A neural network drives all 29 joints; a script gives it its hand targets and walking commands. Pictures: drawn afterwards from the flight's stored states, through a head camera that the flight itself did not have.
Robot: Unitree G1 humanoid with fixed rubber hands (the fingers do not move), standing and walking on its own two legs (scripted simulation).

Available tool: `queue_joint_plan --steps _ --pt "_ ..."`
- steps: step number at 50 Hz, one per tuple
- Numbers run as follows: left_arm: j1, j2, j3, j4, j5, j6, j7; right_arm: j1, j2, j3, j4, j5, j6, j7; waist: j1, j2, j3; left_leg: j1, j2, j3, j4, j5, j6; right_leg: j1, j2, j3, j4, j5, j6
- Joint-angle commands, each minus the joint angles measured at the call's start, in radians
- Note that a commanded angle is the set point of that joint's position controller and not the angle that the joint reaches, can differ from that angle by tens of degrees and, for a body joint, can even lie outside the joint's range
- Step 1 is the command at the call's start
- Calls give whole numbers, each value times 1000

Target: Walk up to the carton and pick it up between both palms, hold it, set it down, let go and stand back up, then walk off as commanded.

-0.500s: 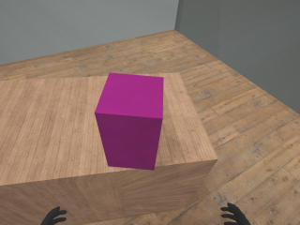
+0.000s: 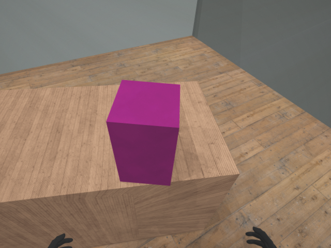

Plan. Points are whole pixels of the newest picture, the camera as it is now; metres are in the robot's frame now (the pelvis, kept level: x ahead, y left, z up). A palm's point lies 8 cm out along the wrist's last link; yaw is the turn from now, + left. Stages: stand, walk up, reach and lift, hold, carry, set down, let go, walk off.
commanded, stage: walk off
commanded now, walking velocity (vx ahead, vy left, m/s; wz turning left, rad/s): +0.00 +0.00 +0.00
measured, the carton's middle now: (147, 136) +0.42 +0.03 +0.02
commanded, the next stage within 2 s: none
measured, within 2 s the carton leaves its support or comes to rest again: neither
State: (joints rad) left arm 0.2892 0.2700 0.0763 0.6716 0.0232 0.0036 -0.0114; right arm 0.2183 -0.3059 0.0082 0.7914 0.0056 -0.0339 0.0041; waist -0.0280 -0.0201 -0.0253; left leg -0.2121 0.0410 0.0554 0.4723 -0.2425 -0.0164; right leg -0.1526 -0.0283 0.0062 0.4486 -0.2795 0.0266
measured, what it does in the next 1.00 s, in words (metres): walks backwards: left foot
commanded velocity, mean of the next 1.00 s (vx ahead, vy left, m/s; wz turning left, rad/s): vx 0.00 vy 0.00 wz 0.00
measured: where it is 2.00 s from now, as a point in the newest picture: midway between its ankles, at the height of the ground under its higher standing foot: outside the picture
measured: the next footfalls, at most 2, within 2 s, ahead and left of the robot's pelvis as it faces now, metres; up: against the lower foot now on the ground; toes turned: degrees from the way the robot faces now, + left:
left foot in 0.84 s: -0.10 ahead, +0.09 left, +0.00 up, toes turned -3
right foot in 1.34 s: -0.19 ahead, -0.13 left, +0.00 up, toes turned +6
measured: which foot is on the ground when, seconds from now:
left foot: down 0.00-0.46, up 0.48-0.82, down 0.84-1.00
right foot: down 0.00-0.86, up 0.88-1.00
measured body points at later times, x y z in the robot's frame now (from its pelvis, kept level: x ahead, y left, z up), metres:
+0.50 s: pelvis -0.08 -0.03 -0.02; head -0.04 -0.05 +0.42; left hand +0.00 +0.28 -0.12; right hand +0.04 -0.33 -0.15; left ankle -0.01 +0.12 -0.72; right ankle -0.08 -0.14 -0.74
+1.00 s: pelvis -0.19 +0.00 -0.02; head -0.14 +0.03 +0.43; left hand -0.07 +0.30 -0.14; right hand -0.10 -0.32 -0.10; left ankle -0.14 +0.09 -0.74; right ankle -0.19 -0.16 -0.66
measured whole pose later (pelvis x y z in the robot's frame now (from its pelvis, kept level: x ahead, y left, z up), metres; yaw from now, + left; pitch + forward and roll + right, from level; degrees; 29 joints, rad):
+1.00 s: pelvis -0.19 +0.00 -0.02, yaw +3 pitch -4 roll -2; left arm 0.17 0.37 0.08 0.71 0.02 0.06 0.00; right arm 0.24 -0.39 -0.02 0.79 0.01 0.04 0.00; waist -0.02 -0.06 0.19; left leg -0.30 -0.07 -0.08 0.65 -0.27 0.04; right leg -0.42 0.11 0.18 1.16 -0.44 -0.01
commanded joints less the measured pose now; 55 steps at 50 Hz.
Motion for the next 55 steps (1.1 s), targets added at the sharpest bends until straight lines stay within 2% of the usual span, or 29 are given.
queue_joint_plan --steps 1,7,8,9,12,14,16,18,20,21,22,23,24,25,27,28,30,34,37,40,41,42,43,44,45,46,48,51,55 --pt "-37 240 37 -1 1 -49 11 -27 -226 -70 -21 -42 -24 -5 28 36 -28 67 93 -75 -70 192 59 -19 -73 53 -55 218 -51" --pt "-39 243 37 18 1 -50 10 -32 -228 -71 -7 -42 -24 -4 28 34 -10 55 93 -80 -84 161 60 -25 -73 55 -64 188 -51" --pt "-41 309 44 28 1 -29 13 -26 -263 -83 -40 -23 2 -9 13 -10 109 -32 63 -80 33 444 90 -147 -70 65 24 407 -106" --pt "-27 307 47 22 -3 -20 15 -9 -268 -86 -44 -20 7 -12 13 13 87 -6 67 -73 48 476 104 -156 -70 62 56 405 -115" --pt "-19 288 45 11 3 2 17 7 -300 -107 -67 -22 25 -10 4 84 59 -38 121 -144 -3 389 173 -162 7 15 200 198 -102" --pt "-1 262 43 5 6 18 16 -25 -329 -111 -89 -33 27 -11 12 219 53 -121 244 -268 -102 359 270 -165 94 -37 451 -205 -74" --pt "11 274 46 -7 8 32 15 -63 -345 -111 -118 -41 28 -19 29 230 74 -228 296 -305 -126 292 305 -149 59 14 609 -270 -77" --pt "59 279 47 5 -4 34 15 -122 -333 -112 -139 -50 35 -27 71 209 102 -236 266 -247 -58 303 270 -145 24 44 511 -235 -70" --pt "110 273 48 27 1 20 13 -146 -319 -113 -136 -45 52 -23 101 143 103 -156 182 -175 81 299 190 -127 3 34 151 -96 -67" --pt "124 292 52 39 9 7 14 -125 -301 -113 -126 -41 62 -18 99 51 86 -154 111 -132 220 285 140 -84 -30 89 -12 64 -77" --pt "122 356 64 28 22 -6 19 -74 -268 -108 -126 -34 71 -15 83 -166 58 -265 -20 -80 396 43 90 -19 -164 297 -93 325 -120" --pt "78 425 76 -5 26 -11 20 -31 -239 -106 -122 -28 84 -20 51 -255 31 -358 -135 -78 559 -383 54 -18 -302 473 -89 480 -203" --pt "31 454 89 -15 36 -5 26 -52 -258 -110 -118 -34 93 -33 68 -196 58 -297 -138 -237 704 -392 47 -185 -341 523 -107 382 -264" --pt "-35 442 83 -28 35 -2 37 -56 -271 -114 -109 -30 97 -37 57 -149 114 -271 -148 -292 752 -350 49 -272 -321 486 -122 283 -252" --pt "-162 370 68 -54 22 0 38 17 -289 -124 -71 -21 93 -31 -2 -140 134 -273 -174 -252 805 -239 43 -232 -225 291 -56 306 -224" --pt "-170 352 69 -56 19 -1 36 34 -295 -124 -67 -21 91 -29 0 -149 119 -280 -176 -227 813 -214 35 -183 -208 265 -31 309 -227" --pt "-118 344 70 -73 15 0 34 16 -300 -121 -82 -19 86 -26 33 -132 96 -288 -156 -197 775 -233 16 -100 -215 267 1 329 -244" --pt "-50 352 65 -47 9 12 36 0 -286 -113 -80 -15 75 -25 77 -165 74 -293 -106 -173 536 -294 15 -7 -240 286 50 359 -252" --pt "-89 366 67 -42 3 24 33 66 -284 -115 -55 -17 72 -23 54 -187 58 -209 -82 -143 421 -295 23 -66 -260 291 58 345 -257" --pt "-163 370 61 -40 -8 39 28 166 -271 -120 -22 -26 60 -18 -15 -165 30 -11 -60 -117 156 -165 51 -214 -209 215 139 251 -190" --pt "-158 351 54 -28 -14 45 31 174 -278 -122 -17 -36 55 -16 -24 -110 34 43 -45 -169 45 -120 65 -292 -160 180 204 119 -151" --pt "-133 308 45 -18 -23 50 35 131 -318 -124 -31 -49 52 -17 -4 95 85 -6 64 -369 -101 -82 99 -376 -25 84 351 -180 -101" --pt "-125 278 39 -22 -19 56 40 74 -389 -127 -69 -49 47 -17 0 207 84 -115 240 -653 -159 41 165 -393 134 82 588 -314 -47" --pt "-162 311 48 -41 -7 59 47 33 -409 -133 -84 -41 49 -15 -15 177 108 -278 254 -718 -217 -103 198 -289 163 197 717 -314 -61" --pt "-140 332 50 -25 -9 58 48 -21 -385 -127 -105 -45 45 -23 8 134 157 -305 221 -659 -218 -175 179 -301 156 228 772 -246 -60" --pt "-84 335 49 7 -20 56 47 -82 -359 -120 -117 -45 42 -31 32 129 179 -254 177 -557 -199 -155 163 -348 166 250 817 -193 -57" --pt "5 333 48 35 -27 49 45 -103 -314 -115 -138 -44 39 -30 45 166 112 -94 126 -426 -128 -63 167 -394 176 247 872 -171 -45" --pt "-4 329 48 26 -27 43 43 -20 -283 -122 -130 -31 36 -27 8 131 34 57 138 -430 -76 78 200 -389 167 225 827 -199 -32" --pt "1 311 45 14 -26 40 38 43 -289 -133 -115 -21 39 -32 -20 159 -35 179 145 -403 -19 273 212 -383 135 184 651 -252 -29"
